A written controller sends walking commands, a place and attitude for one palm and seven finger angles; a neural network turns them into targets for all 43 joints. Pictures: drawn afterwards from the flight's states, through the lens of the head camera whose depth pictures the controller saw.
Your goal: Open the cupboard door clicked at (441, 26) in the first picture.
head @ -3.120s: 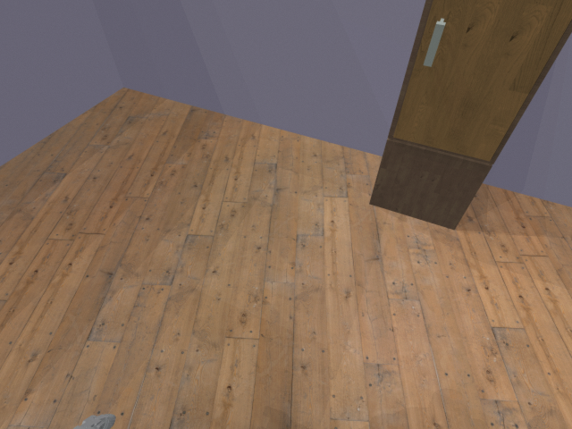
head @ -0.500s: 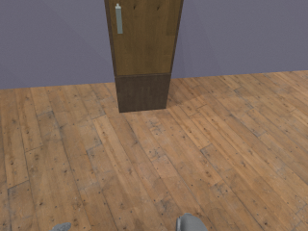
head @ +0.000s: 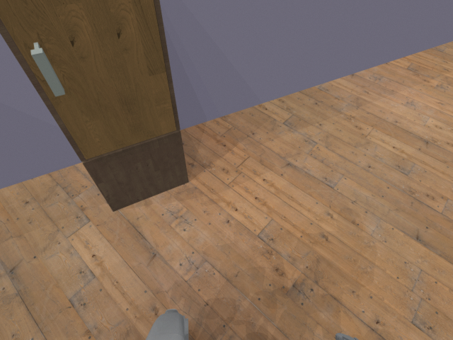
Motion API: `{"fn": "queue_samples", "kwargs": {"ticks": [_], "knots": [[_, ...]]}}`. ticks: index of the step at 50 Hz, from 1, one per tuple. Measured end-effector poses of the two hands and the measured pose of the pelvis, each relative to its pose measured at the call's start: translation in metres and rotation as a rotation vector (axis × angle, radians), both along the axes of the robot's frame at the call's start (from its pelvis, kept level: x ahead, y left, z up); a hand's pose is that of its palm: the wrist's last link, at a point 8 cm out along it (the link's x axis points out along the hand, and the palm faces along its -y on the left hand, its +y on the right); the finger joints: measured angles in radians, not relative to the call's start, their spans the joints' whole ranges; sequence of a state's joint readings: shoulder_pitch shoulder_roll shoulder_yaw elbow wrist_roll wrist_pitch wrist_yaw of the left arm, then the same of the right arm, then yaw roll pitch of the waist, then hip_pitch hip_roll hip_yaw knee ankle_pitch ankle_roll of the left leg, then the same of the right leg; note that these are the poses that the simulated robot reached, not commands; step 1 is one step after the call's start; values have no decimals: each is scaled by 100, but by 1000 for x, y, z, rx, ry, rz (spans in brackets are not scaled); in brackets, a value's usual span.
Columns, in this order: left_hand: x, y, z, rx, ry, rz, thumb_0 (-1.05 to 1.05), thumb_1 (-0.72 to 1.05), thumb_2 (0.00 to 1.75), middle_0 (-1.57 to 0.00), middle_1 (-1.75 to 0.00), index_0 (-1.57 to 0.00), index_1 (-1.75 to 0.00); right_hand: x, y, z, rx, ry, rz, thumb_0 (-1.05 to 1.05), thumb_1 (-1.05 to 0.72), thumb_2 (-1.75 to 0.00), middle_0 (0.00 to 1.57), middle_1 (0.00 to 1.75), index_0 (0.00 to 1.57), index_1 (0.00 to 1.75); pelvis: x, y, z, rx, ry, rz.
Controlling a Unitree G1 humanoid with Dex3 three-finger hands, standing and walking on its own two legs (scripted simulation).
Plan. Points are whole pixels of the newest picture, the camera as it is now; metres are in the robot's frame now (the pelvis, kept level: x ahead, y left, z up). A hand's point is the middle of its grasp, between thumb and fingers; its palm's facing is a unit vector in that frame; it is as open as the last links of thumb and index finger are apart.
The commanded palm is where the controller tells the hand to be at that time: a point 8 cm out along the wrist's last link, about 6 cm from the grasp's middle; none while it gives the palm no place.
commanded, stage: turn to face it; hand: left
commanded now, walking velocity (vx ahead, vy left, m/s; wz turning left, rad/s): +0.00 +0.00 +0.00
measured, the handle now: (48, 69) +0.73 +0.52 +0.05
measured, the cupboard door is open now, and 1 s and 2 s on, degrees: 0 0 0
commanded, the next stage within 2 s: take the last steps up to it in 0.98 s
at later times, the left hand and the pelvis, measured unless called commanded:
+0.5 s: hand (108, 324) +0.17 +0.25 -0.17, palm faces +0.11 -0.98 -0.16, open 7.4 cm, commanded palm none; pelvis +0.10 +0.07 +0.01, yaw +5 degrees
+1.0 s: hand out of the picture +0.10 +0.21 -0.14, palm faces +0.39 -0.88 -0.28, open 7.4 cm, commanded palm none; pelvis +0.09 +0.00 +0.01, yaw +22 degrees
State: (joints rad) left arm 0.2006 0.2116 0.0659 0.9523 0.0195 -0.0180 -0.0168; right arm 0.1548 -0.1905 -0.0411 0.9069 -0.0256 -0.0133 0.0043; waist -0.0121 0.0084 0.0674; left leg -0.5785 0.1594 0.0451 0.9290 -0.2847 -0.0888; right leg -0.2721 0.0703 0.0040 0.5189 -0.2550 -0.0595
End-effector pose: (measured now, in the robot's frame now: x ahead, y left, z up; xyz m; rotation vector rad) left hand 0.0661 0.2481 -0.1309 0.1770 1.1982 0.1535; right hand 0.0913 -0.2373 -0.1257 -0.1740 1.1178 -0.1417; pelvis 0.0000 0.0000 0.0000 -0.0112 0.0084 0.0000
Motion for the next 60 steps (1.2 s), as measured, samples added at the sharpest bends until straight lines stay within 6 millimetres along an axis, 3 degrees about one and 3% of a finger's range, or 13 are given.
{"fn": "queue_samples", "kwargs": {"ticks": [5, 9, 12, 16, 22, 28, 32, 36, 41, 49, 54, 60], "knots": [[10, 33, -9, 0, 38, 41, 0, 92, 90, -20, -30, -20, -30, 73, 28, 13, -20, -105, 39, 0, -91, -90, 20, 30, 20, 30, 37, 25, -3, -19, -5, -27], [24, 54, -23, -7, 67, 63, 0, 91, 90, -20, -30, -20, -30, 100, 50, 16, -49, -120, 61, 0, -91, -90, 20, 30, 20, 30, 65, 45, -9, -17, -19, -40], [35, 59, -20, -22, 97, 52, 1, 91, 90, -20, -30, -19, -30, 98, 64, 19, -48, -70, 48, 0, -91, -90, 20, 30, 20, 30, 80, 56, 0, -24, -20, -35], [53, 57, -14, -54, 98, 58, 1, 91, 90, -19, -30, -19, -30, 79, 77, 16, -35, 45, 24, 0, -91, -90, 20, 30, 20, 30, 93, 66, 9, -30, -6, -4], [77, 54, -10, -68, 75, 83, 1, 91, 90, -20, -30, -20, -30, 52, 68, 13, -56, 182, -7, -1, -94, -90, 20, 30, 20, 30, 102, 70, 11, -24, 15, 51], [103, 51, -3, -40, 12, 111, 1, 90, 90, -20, -30, -20, -30, 32, 54, 6, -51, 270, -10, 0, -92, -90, 20, 30, 20, 30, 105, 60, 10, -15, 18, 117], [119, 46, 7, -6, -57, 130, 1, 90, 90, -20, -30, -20, -30, 31, 40, -3, -36, 295, 13, 0, -91, -90, 20, 30, 20, 30, 103, 46, 7, -5, 17, 166], [123, 37, 19, 45, -126, 161, 1, 90, 90, -20, -30, -20, -30, 44, 22, -17, -9, 284, 53, 0, -91, -90, 20, 30, 20, 30, 102, 27, 1, 16, 15, 213], [95, 25, 33, 92, -147, 220, 0, 90, 90, -20, -30, -20, -30, 82, 6, -21, 4, 228, 134, 1, -91, -90, 20, 30, 20, 30, 100, 9, 3, 32, -8, 281], [19, 8, 29, 81, -67, 362, 0, 90, 90, -20, -30, -20, -30, 144, 9, -11, -21, 144, 297, 0, -91, -90, 20, 30, 20, 30, 93, 0, 8, 54, -26, 381], [-47, -4, 14, 36, 52, 454, 0, 90, 90, -20, -30, -20, -30, 176, 34, -2, -46, 104, 397, 0, -91, -90, 20, 30, 20, 30, 84, 6, 7, 52, -17, 422], [-132, -7, -11, -41, 206, 566, 1, 90, 90, -20, -30, -20, -30, 198, 90, 8, -71, 13, 519, 0, -91, -90, 20, 30, 20, 30, 69, 29, -2, 8, -10, 463]]}}
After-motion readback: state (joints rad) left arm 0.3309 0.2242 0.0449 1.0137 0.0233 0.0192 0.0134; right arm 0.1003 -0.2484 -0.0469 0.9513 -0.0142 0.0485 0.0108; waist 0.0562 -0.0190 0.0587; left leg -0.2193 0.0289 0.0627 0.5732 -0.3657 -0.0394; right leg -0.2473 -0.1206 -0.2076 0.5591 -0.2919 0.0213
